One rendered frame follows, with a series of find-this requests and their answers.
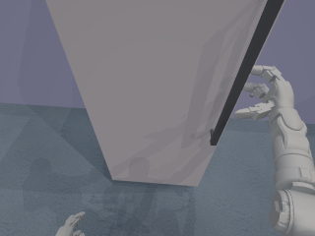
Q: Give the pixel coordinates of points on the right robot upper arm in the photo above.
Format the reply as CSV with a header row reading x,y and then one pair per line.
x,y
292,213

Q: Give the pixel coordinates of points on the right robot forearm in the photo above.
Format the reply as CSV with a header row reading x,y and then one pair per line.
x,y
293,159

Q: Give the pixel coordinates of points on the fridge door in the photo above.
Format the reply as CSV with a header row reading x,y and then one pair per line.
x,y
154,76

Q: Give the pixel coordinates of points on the right robot hand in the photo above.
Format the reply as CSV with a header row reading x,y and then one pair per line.
x,y
280,94

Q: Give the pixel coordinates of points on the left robot hand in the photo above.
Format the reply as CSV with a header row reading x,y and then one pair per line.
x,y
70,225

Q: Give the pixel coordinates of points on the handle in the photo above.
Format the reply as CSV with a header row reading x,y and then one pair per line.
x,y
259,37

